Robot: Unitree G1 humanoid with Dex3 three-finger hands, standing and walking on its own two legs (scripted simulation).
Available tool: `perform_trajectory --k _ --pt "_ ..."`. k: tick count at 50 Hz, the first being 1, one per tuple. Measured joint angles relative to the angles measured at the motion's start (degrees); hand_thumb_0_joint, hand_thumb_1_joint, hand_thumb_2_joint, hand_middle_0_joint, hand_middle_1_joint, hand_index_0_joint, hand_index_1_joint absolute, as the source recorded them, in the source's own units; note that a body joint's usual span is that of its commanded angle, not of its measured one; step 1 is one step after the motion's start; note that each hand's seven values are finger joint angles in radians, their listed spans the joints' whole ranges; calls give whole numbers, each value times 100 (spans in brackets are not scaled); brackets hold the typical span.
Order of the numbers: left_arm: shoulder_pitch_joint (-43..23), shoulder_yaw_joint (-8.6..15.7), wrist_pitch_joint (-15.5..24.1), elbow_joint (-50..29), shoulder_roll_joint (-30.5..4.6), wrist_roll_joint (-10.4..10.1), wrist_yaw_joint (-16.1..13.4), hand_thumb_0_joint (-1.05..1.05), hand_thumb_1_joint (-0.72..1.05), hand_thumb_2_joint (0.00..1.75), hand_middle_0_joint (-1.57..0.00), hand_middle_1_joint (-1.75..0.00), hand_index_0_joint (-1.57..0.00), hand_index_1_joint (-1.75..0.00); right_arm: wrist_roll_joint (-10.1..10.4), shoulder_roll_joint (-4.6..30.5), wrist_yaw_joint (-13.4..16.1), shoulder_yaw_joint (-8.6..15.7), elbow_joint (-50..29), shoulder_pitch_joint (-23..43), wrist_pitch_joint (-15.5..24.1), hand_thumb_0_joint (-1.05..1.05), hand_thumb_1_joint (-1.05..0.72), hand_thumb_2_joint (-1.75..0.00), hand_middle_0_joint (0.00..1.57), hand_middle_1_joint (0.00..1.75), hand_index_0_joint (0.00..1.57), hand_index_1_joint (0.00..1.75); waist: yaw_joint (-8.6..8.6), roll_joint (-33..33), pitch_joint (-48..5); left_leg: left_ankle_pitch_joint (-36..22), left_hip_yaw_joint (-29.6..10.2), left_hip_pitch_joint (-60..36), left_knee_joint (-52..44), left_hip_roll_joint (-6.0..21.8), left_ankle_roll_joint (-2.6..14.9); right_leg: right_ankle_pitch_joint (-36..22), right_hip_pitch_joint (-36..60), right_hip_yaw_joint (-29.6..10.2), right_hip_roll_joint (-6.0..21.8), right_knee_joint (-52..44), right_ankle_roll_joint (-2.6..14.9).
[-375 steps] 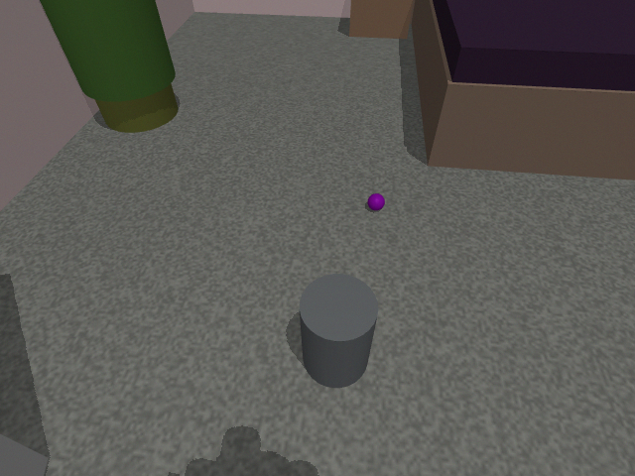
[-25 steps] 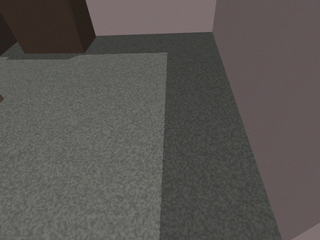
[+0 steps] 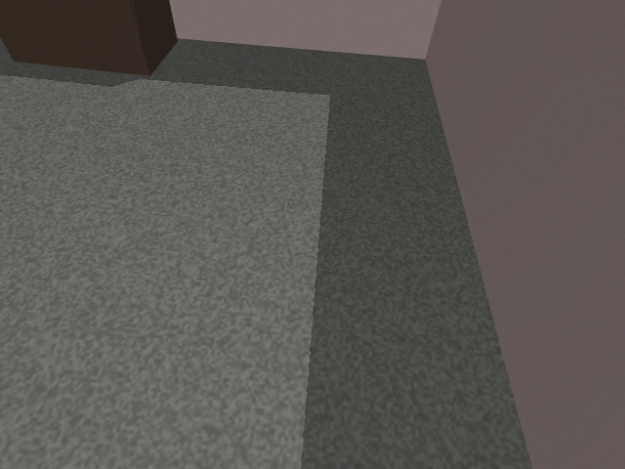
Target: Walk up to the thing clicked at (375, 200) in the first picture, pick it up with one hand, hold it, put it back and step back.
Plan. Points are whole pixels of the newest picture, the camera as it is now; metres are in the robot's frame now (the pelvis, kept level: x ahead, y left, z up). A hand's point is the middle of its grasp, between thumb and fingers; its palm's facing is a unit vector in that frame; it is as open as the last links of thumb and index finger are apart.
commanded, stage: walk up
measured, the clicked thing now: out of the picture -0.05 +1.36 -0.72
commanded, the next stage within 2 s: none
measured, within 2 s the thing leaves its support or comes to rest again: neither
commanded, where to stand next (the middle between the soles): +0.50 +0.01 m, yaw -1 degrees
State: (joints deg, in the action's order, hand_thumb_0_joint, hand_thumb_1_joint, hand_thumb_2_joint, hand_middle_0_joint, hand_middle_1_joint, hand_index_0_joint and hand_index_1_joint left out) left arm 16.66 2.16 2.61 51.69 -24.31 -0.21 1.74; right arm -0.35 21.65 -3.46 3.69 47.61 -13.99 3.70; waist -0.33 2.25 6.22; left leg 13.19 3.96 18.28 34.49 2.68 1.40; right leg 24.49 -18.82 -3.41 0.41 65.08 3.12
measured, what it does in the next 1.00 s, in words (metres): walks ahead, turning left: right foot, then left foot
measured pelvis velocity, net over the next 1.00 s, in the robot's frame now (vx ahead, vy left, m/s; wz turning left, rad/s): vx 0.40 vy -0.02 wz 0.48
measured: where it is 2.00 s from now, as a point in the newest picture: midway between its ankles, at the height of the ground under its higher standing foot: (328, 390)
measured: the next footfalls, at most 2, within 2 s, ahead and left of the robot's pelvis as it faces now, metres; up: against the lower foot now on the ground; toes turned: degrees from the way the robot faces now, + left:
right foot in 0.28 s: +0.26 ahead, -0.16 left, +0.00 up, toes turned -5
left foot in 0.64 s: +0.38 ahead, +0.14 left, +0.00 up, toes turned +18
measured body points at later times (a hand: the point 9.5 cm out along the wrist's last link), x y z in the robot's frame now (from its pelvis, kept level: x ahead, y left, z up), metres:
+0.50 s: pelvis +0.20 -0.02 +0.00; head +0.22 -0.03 +0.45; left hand +0.26 +0.30 -0.09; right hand +0.28 -0.33 -0.12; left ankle +0.26 +0.11 -0.68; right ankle +0.22 -0.15 -0.73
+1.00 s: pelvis +0.40 -0.02 +0.00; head +0.42 +0.04 +0.44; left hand +0.41 +0.34 -0.11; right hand +0.54 -0.32 -0.08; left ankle +0.34 +0.13 -0.73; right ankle +0.57 -0.13 -0.68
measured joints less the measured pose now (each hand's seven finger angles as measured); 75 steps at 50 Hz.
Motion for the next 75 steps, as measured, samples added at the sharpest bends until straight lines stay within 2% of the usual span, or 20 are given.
perform_trajectory --k 6,11,13,15,17,21,27,31,33,36,38,42,47,52,54,55,58,61,69,75 --pt "-65 38 17 -120 -44 55 153 1 91 90 -20 -30 -20 -30 -42 25 31 -105 -95 -281 32 1 -90 -90 21 30 20 30 -31 9 -109 169 183 -761 -609 -57 38 -547 -813 267 364 -1318 -228" --pt "-90 94 47 -113 3 124 253 1 91 90 -20 -30 -20 -30 -26 219 2 -69 -109 -544 -10 1 -90 -90 21 30 20 30 -113 -217 -171 672 196 -1092 -443 -13 -67 -1233 -703 487 418 -2648 -201" --pt "-29 124 105 -134 -25 144 255 1 91 90 -20 -30 -20 -30 -15 279 5 -59 -88 -656 -72 1 -90 -90 21 30 20 30 -116 -298 -247 1055 161 -1119 -78 45 -135 -1382 -413 577 338 -3017 -166" --pt "-19 176 208 -172 -10 171 185 1 91 90 -20 -30 -20 -30 -14 326 47 -49 -30 -703 -139 1 -90 -90 21 30 20 30 -70 -486 -267 1470 -40 -851 871 176 3 -1269 -314 672 184 -2875 -223" --pt "-27 150 267 -241 59 129 125 1 91 90 -20 -30 -20 -30 -17 327 94 -68 91 -607 -235 1 -90 -90 21 30 20 30 14 -586 -213 1595 -324 -367 2082 16 66 -1016 -251 727 152 -2649 -227" --pt "45 35 231 -348 199 85 93 0 91 90 -20 -30 -20 -30 46 325 72 -89 135 -411 -266 1 -90 -90 21 30 20 30 112 -691 -144 1233 -391 483 2732 -78 44 -968 203 812 184 -3055 -230" --pt "-331 44 35 -676 57 207 188 1 90 90 -20 -30 -21 -30 12 152 -226 -129 139 -402 -520 1 -90 -90 21 30 20 30 221 -307 -109 345 -58 1081 1327 333 -92 -696 939 1417 466 -3472 -331" --pt "-450 101 -115 -771 -77 291 247 1 90 90 -20 -30 -21 -30 38 234 -260 -65 37 -461 -445 1 -90 -90 21 30 20 30 263 53 -208 9 185 771 573 317 -47 -36 1126 1631 735 -2950 -382" --pt "-428 142 -235 -764 -155 316 263 1 90 90 -20 -30 -21 -30 20 357 -146 27 -107 -536 -331 1 -90 -90 21 30 20 30 193 268 -305 56 251 585 574 88 60 501 870 1432 963 -1939 -186" --pt "-707 114 -422 -630 -215 279 238 1 91 90 -20 -30 -20 -30 5 340 91 62 -235 -576 -227 1 -90 -90 21 30 20 30 -60 464 -161 377 84 600 969 -158 126 836 64 547 472 -154 -163" --pt "-852 56 -386 -661 -249 250 259 1 91 90 -20 -30 -20 -30 10 273 191 -40 -251 -660 -214 1 -90 -90 21 30 20 30 -142 573 -50 321 -60 361 670 -284 141 697 -428 325 289 211 -192" --pt "-964 40 -409 -843 -238 236 380 1 91 90 -20 -30 -20 -30 24 200 323 -204 -251 -971 -167 1 -90 -90 21 30 20 30 -211 575 12 194 -468 -85 65 -398 47 10 -1087 149 293 -208 -271" --pt "-993 181 -581 -965 -295 219 381 1 91 90 -20 -30 -20 -30 -17 115 459 -294 -221 -1291 -115 1 -89 -90 21 30 21 30 -157 512 -10 315 -1023 -420 -193 -409 -178 -569 -1430 -98 356 -803 -339" --pt "-1154 279 -604 -1029 -265 109 196 1 91 90 -20 -30 -20 -30 -95 200 535 -262 -373 -1180 -209 1 -89 -90 21 30 21 30 -142 289 107 719 -1665 -248 270 -407 -435 -757 -1208 -83 242 -1821 -187" --pt "-1189 265 -549 -1068 -233 86 150 1 91 90 -20 -30 -20 -30 -64 298 567 -226 -478 -1070 -286 1 -89 -90 21 30 21 30 -113 201 114 983 -1899 -81 651 -472 -550 -1183 -853 -55 166 -2554 -90" --pt "-1217 265 -505 -1075 -155 108 112 1 91 90 -20 -30 -20 -30 -36 381 591 -192 -490 -931 -335 1 -89 -90 21 30 21 30 -78 70 169 1083 -1944 66 988 -450 -471 -1272 -855 30 128 -2496 -224" --pt "-1310 131 -506 -1057 96 151 98 1 91 90 -20 -30 -20 -30 -24 497 707 -78 -424 -420 -464 1 -90 -90 21 30 20 30 -128 -154 368 1714 -1366 682 2311 -475 -198 -972 -817 416 346 -2161 -353" --pt "-1288 -6 -472 -1000 320 172 106 1 91 90 -20 -30 -20 -30 -7 594 607 -16 -444 -110 -486 1 -90 -90 21 30 20 30 -26 -265 421 1550 -750 1030 3007 -417 -122 -970 -590 694 537 -2356 -276" --pt "-864 41 -310 -964 230 145 17 1 90 90 -20 -30 -21 -30 -113 494 227 -27 -551 176 -608 1 -90 -90 20 30 20 30 249 -214 378 944 -324 942 2137 -102 -171 -964 -134 1566 783 -2723 -115" --pt "-592 143 -336 -892 -62 180 0 1 90 90 -20 -30 -21 -30 -129 409 59 18 -629 225 -692 1 -90 -90 21 30 20 30 354 -74 294 869 -104 600 1414 -25 -99 -815 -145 2145 1118 -2501 -150"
